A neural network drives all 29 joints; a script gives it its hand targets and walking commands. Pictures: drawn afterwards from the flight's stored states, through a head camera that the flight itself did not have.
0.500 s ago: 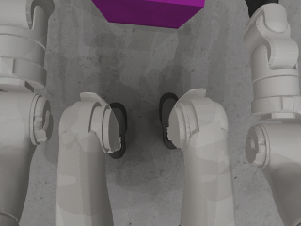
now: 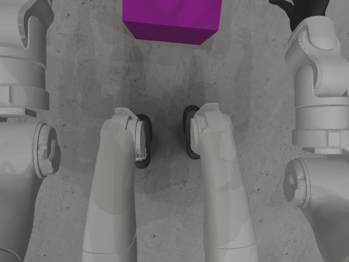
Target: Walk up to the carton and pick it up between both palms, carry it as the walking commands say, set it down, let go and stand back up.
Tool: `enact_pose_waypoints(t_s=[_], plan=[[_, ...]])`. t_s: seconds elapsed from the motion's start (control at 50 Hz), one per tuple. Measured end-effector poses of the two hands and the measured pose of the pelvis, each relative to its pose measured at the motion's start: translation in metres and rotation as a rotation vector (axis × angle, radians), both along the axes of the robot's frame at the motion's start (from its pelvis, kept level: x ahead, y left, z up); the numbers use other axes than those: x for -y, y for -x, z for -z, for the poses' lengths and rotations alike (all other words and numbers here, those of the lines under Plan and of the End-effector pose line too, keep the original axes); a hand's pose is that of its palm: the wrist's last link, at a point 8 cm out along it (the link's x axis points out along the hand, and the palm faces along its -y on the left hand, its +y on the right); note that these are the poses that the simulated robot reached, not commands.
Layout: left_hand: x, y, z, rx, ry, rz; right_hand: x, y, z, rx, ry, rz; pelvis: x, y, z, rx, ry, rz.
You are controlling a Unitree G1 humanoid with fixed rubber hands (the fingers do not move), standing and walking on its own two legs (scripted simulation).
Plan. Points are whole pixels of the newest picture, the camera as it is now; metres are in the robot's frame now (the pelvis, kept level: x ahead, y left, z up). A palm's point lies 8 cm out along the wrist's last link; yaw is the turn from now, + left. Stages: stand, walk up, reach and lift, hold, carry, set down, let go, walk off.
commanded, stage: set down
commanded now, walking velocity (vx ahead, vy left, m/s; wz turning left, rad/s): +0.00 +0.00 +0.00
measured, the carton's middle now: out of the picture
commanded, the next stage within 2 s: let go in 0.50 s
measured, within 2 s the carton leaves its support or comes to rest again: neither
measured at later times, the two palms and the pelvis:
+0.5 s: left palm out of the picture +0.56 +0.18 +0.01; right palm out of the picture +0.49 -0.24 +0.00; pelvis +0.01 +0.00 +0.10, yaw -1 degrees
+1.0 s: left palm out of the picture +0.38 +0.23 +0.12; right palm out of the picture +0.31 -0.25 +0.12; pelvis +0.05 +0.00 +0.18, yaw -2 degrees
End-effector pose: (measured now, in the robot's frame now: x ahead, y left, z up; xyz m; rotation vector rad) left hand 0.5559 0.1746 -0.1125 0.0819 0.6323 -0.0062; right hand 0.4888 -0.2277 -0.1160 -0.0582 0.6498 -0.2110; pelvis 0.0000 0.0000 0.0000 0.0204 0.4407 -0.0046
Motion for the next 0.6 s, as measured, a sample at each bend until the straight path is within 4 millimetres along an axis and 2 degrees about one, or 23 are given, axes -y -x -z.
enact_pose_waypoints(t_s=[0.36, 0.48, 0.54, 0.6], plan=[[-0.002, 0.003, -0.097, -0.026, -0.022, 0.013, 0.006, 0.001, -0.099, -0.003, 0.018, 0.001, -0.001, -0.003, -0.083, 0.046, -0.004, 0.014], [-0.004, 0.0, -0.117, -0.014, -0.026, 0.028, 0.008, 0.001, -0.114, -0.01, 0.031, -0.007, 0.0, -0.009, -0.102, 0.049, -0.003, 0.016], [-0.006, 0.003, -0.117, -0.02, -0.038, 0.033, 0.009, 0.007, -0.111, -0.034, 0.034, -0.014, 0.0, -0.012, -0.107, 0.052, -0.002, 0.017], [-0.014, 0.015, -0.112, -0.058, -0.061, 0.026, 0.01, 0.02, -0.111, -0.056, 0.037, -0.026, 0.0, -0.015, -0.112, 0.063, -0.001, 0.017]])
